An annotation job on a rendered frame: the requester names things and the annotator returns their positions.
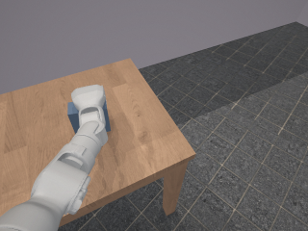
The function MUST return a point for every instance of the sponge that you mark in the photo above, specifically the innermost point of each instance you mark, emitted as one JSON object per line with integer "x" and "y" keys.
{"x": 73, "y": 115}

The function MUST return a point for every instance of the table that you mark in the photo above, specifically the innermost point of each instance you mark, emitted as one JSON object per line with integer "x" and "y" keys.
{"x": 144, "y": 143}

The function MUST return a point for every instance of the left robot forearm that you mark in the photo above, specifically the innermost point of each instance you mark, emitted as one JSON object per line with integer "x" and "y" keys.
{"x": 82, "y": 150}

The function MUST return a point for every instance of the left robot hand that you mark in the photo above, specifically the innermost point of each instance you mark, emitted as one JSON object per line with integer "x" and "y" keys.
{"x": 88, "y": 95}

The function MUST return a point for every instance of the left robot upper arm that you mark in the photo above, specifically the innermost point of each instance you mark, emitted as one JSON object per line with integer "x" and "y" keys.
{"x": 61, "y": 190}

